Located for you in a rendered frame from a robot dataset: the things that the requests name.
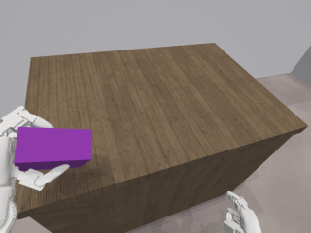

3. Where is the robot right hand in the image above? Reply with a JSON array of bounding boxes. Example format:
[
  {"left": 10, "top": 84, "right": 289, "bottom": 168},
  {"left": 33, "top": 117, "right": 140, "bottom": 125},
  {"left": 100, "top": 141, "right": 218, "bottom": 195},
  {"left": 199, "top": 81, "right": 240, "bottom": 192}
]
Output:
[{"left": 224, "top": 191, "right": 262, "bottom": 233}]

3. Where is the sponge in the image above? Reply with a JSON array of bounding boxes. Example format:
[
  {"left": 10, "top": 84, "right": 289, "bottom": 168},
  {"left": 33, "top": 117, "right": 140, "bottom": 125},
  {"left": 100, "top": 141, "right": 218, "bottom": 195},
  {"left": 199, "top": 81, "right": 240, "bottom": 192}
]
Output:
[{"left": 14, "top": 127, "right": 92, "bottom": 171}]

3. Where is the robot left hand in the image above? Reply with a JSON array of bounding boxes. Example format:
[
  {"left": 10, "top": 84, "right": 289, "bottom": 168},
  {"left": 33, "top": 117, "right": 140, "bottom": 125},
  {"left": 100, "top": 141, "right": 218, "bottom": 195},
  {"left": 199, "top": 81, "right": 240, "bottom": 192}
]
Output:
[{"left": 0, "top": 106, "right": 70, "bottom": 191}]

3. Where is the table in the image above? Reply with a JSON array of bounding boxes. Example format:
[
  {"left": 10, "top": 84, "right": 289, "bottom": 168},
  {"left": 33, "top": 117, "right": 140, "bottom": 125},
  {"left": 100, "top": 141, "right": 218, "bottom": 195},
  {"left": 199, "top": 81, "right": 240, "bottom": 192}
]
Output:
[{"left": 13, "top": 43, "right": 308, "bottom": 233}]

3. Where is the left robot forearm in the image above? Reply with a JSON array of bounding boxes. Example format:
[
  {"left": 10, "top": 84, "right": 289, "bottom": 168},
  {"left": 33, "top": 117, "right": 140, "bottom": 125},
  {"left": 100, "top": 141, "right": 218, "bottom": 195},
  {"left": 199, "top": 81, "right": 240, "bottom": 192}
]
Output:
[{"left": 0, "top": 186, "right": 18, "bottom": 233}]

